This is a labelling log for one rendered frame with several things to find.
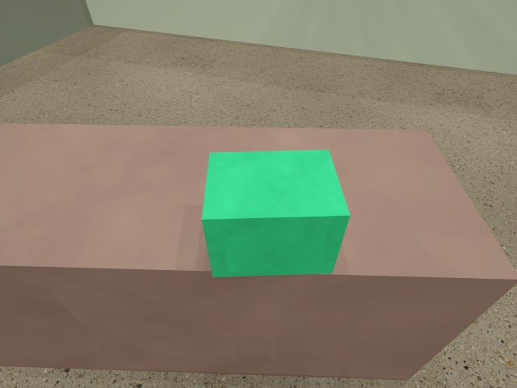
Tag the pedestal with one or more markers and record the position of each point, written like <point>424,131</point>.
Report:
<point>104,262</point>

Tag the carton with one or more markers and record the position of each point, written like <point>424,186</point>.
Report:
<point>270,213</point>

